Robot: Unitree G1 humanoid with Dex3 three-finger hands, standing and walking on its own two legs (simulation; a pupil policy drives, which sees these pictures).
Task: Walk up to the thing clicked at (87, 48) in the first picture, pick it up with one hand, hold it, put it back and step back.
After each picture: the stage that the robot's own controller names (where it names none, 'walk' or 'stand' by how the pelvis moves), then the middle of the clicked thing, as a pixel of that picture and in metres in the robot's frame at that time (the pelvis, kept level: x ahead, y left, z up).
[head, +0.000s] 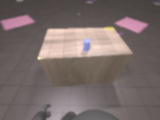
stand; (86, 45) +0.73 +0.10 -0.04
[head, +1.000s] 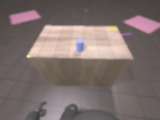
rise first; (79, 45) +0.64 +0.17 -0.01
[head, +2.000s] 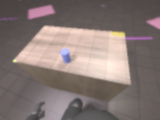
rise first; (66, 56) +0.46 +0.26 -0.01
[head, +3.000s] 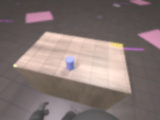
stand; (69, 63) +0.44 +0.20 -0.03
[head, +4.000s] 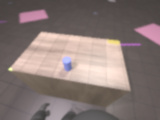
stand; (67, 64) +0.43 +0.21 -0.04
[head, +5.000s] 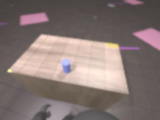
stand; (66, 66) +0.42 +0.22 -0.04
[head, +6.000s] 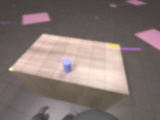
stand; (67, 66) +0.42 +0.22 -0.04
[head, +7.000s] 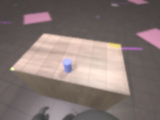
stand; (67, 66) +0.42 +0.21 -0.04
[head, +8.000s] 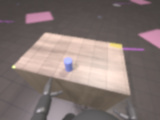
rise first; (68, 64) +0.43 +0.22 -0.04
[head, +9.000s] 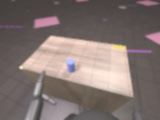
go down; (71, 65) +0.44 +0.21 -0.04
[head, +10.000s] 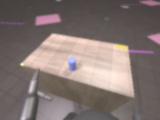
go down; (72, 64) +0.44 +0.21 -0.03
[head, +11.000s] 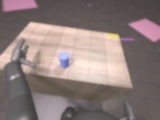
go down; (64, 60) +0.42 +0.19 +0.01
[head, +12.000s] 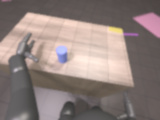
close in; (62, 55) +0.43 +0.20 +0.03
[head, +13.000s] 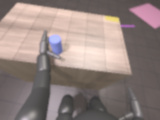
close in; (56, 45) +0.48 +0.21 +0.07
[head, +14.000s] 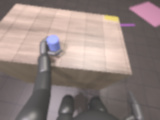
lift; (54, 45) +0.47 +0.22 +0.07
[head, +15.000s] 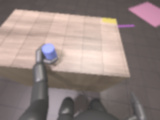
lift; (50, 54) +0.42 +0.23 +0.06
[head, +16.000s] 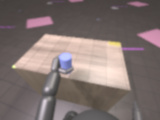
lift; (66, 63) +0.32 +0.17 +0.15
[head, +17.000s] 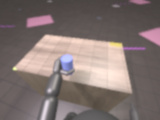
hold; (67, 65) +0.32 +0.16 +0.12
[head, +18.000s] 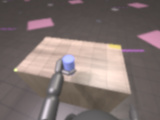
hold; (69, 65) +0.33 +0.15 +0.13
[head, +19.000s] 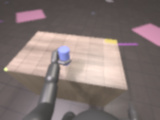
crouch; (64, 56) +0.40 +0.19 +0.11
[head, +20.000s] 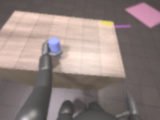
lower; (55, 48) +0.48 +0.21 +0.04
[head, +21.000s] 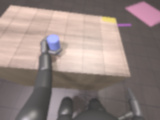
lower; (54, 45) +0.48 +0.21 +0.06
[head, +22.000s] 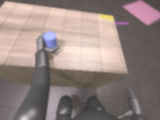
lower; (51, 42) +0.50 +0.22 +0.06
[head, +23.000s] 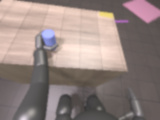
lower; (50, 40) +0.50 +0.22 +0.07
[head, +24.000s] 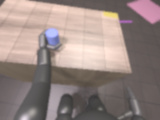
loosen; (53, 39) +0.50 +0.21 +0.07
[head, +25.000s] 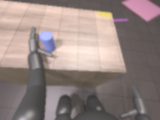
rise; (48, 42) +0.49 +0.22 +0.06
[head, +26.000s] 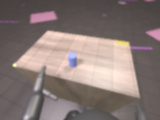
sink last; (72, 60) +0.45 +0.19 +0.01
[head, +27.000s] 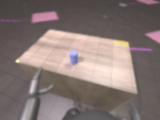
stand; (73, 57) +0.48 +0.20 +0.01
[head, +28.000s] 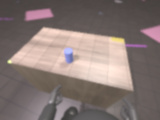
stand; (68, 56) +0.48 +0.21 +0.02
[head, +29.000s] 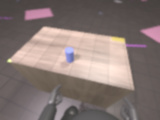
stand; (69, 55) +0.49 +0.21 +0.02
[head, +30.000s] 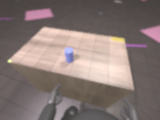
stand; (69, 55) +0.48 +0.21 +0.03
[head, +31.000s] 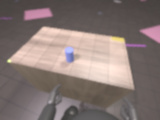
stand; (69, 55) +0.49 +0.21 +0.03
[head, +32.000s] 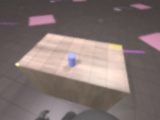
stand; (71, 60) +0.50 +0.20 -0.03
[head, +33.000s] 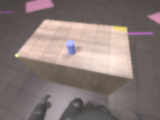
walk; (71, 47) +0.54 +0.22 -0.02
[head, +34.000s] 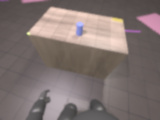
walk; (79, 29) +0.79 +0.17 -0.01
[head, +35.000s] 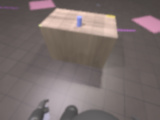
stand; (79, 21) +1.07 +0.26 -0.02
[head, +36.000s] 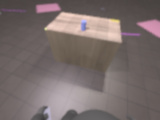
stand; (83, 25) +1.06 +0.21 -0.03
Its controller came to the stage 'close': yes
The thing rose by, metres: 0.19
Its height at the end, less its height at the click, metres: +0.00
